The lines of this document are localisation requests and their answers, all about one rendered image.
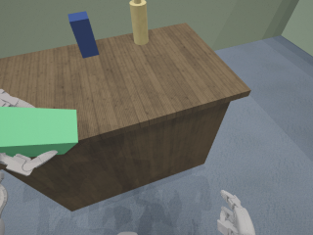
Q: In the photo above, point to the sponge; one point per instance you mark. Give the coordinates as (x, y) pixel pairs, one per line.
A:
(34, 131)

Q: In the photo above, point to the robot left hand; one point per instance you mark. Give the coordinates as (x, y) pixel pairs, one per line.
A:
(20, 163)

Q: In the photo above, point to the robot right hand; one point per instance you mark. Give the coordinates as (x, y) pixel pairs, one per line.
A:
(239, 221)

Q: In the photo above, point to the table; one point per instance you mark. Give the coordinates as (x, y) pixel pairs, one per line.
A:
(143, 112)

